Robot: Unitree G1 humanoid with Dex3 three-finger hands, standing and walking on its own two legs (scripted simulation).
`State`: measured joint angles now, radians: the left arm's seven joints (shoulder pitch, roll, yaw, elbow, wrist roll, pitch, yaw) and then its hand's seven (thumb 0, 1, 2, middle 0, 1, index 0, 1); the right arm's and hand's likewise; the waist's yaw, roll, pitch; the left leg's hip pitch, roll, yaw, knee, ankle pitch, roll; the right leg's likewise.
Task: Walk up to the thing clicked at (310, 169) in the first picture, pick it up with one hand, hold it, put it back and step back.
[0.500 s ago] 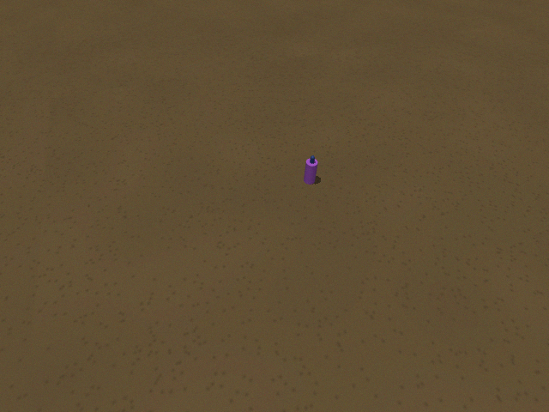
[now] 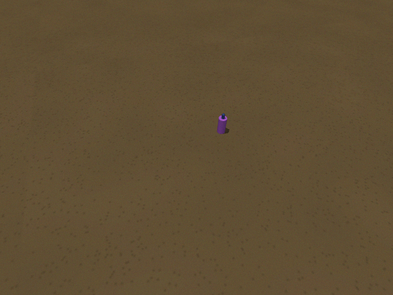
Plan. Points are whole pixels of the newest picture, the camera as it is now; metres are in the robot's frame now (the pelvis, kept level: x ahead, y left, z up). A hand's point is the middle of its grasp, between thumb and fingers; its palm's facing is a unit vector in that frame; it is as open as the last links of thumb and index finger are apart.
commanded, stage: stand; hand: left
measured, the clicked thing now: (222, 122) +1.29 -0.23 -0.70
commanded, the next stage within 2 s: walk up in 0.62 s
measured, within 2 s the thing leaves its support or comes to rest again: neither
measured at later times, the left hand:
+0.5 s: hand out of the picture +0.07 +0.25 -0.16, palm faces -0.02 -0.94 -0.33, open 7.3 cm
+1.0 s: hand (108, 273) +0.20 +0.21 -0.15, palm faces -0.15 -0.89 -0.43, open 7.3 cm
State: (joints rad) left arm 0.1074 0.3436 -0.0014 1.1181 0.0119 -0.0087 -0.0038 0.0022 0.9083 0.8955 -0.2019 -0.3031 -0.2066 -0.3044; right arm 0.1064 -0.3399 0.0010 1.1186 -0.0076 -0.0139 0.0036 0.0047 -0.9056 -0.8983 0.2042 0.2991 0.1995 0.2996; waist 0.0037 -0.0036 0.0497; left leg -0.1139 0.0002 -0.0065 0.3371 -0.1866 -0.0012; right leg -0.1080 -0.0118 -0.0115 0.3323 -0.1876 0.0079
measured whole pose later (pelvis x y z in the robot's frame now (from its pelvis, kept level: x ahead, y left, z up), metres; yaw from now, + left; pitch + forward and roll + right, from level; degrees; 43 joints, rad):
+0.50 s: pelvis +0.00 +0.00 +0.00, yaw +0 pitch -2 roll +0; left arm 0.12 0.35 0.00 1.12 0.01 -0.01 0.00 0.00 0.91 0.90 -0.20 -0.30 -0.21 -0.30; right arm 0.11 -0.34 0.00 1.12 -0.01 -0.01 0.00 0.00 -0.91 -0.90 0.20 0.30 0.20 0.30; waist 0.00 0.00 0.05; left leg -0.11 -0.01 -0.01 0.33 -0.19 0.00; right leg -0.10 -0.02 -0.01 0.33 -0.19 0.01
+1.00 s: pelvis +0.08 -0.08 -0.04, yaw -10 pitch -3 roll +0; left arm 0.25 0.44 0.11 0.94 0.04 -0.04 -0.09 0.00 0.91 0.90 -0.20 -0.30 -0.21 -0.30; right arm 0.26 -0.48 -0.10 0.98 -0.04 -0.03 0.03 0.01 -0.90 -0.90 0.20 0.30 0.20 0.30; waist 0.01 0.05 0.05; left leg -0.15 0.12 0.03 0.87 -0.53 0.02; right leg -0.40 -0.05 -0.06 0.73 -0.27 -0.01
